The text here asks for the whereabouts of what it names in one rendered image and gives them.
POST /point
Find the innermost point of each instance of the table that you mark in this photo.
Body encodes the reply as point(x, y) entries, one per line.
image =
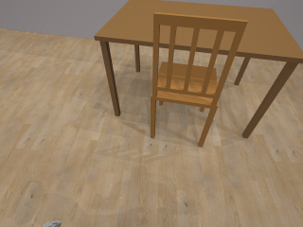
point(265, 37)

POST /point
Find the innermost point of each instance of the chair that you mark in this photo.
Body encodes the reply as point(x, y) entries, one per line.
point(190, 84)

